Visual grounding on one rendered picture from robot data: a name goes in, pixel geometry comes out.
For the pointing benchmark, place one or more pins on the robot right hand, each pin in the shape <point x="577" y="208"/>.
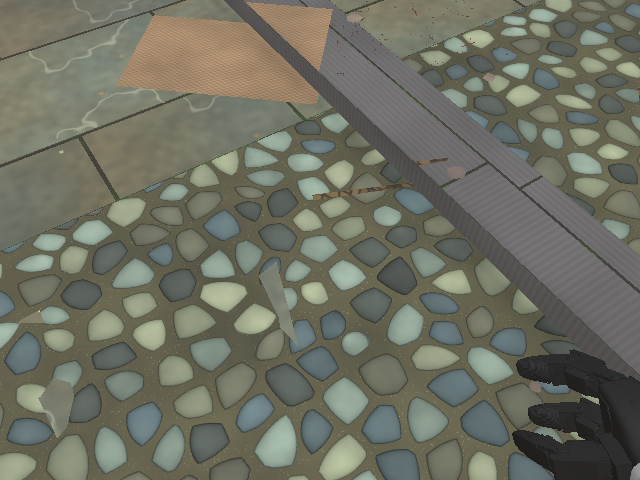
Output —
<point x="611" y="430"/>

